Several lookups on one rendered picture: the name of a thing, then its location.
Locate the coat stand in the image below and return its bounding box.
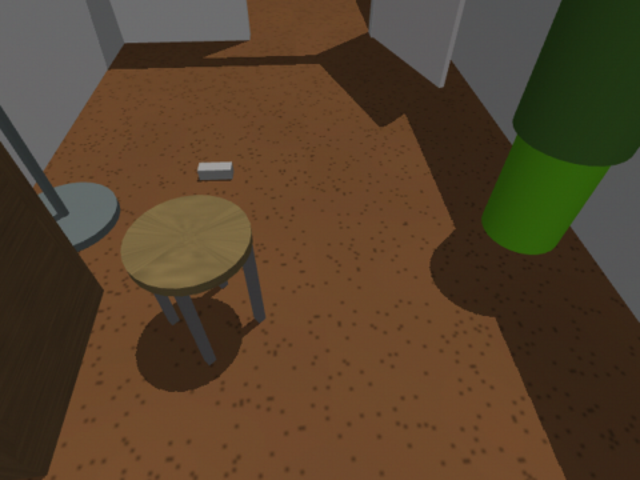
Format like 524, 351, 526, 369
0, 105, 120, 252

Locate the carton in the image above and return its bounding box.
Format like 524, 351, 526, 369
197, 162, 234, 180

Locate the stool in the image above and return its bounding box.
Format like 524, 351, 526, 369
120, 195, 266, 366

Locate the potted plant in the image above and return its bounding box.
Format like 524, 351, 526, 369
482, 0, 640, 255

